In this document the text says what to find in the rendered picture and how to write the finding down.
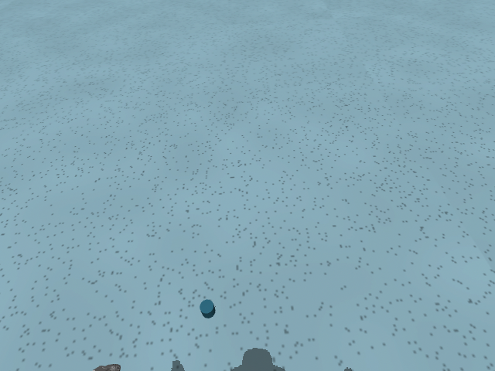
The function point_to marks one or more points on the tin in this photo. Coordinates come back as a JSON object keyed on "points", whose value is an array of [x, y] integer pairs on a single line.
{"points": [[207, 308]]}

